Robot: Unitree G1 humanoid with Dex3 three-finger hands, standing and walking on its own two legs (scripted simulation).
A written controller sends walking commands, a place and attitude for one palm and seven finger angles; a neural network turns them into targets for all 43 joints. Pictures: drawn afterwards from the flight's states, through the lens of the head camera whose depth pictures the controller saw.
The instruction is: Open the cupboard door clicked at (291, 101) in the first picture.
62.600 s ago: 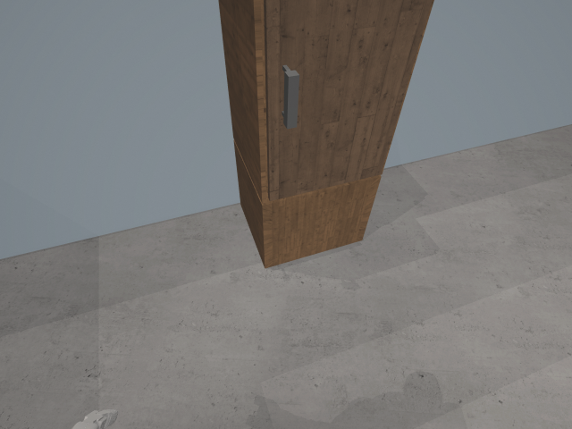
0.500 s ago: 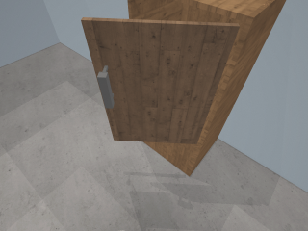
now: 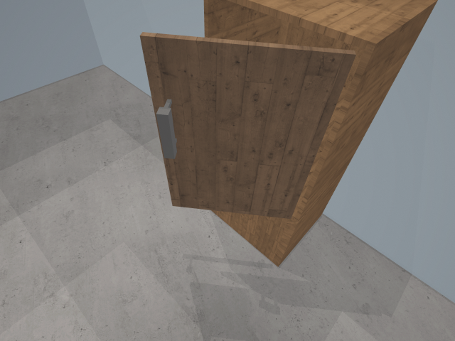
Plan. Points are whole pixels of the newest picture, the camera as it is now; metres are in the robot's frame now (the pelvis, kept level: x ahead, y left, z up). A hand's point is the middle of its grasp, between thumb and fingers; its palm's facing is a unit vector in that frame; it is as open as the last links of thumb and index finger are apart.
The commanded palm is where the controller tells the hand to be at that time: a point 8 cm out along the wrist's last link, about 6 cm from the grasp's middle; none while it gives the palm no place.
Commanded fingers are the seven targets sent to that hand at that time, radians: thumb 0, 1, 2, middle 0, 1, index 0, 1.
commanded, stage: look again from close up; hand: left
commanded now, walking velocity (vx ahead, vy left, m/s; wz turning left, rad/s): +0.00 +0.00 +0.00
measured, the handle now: (169, 128) +0.57 +0.19 +0.03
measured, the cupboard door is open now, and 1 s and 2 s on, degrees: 37 37 37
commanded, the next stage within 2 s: come to a stop and stand still in 0.44 s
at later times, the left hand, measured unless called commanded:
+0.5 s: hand out of the picture -0.01 +0.19 -0.18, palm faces +0.03 -0.99 -0.17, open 7.4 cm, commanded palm none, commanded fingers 0.00 0.90 0.90 -0.20 -0.30 -0.20 -0.30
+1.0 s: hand out of the picture -0.02 +0.21 -0.18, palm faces +0.01 -0.98 -0.20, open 7.4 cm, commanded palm none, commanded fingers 0.00 0.90 0.90 -0.20 -0.30 -0.20 -0.30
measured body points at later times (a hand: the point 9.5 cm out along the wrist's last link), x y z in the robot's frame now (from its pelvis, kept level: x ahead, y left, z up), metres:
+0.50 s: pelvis -0.02 +0.02 +0.00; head -0.03 +0.04 +0.45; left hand -0.01 +0.24 -0.17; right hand -0.01 -0.20 -0.16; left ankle +0.01 +0.11 -0.74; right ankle +0.01 -0.09 -0.74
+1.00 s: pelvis +0.00 +0.03 -0.01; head +0.00 +0.03 +0.44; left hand -0.02 +0.26 -0.16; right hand +0.01 -0.19 -0.17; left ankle +0.01 +0.11 -0.74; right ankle +0.01 -0.09 -0.74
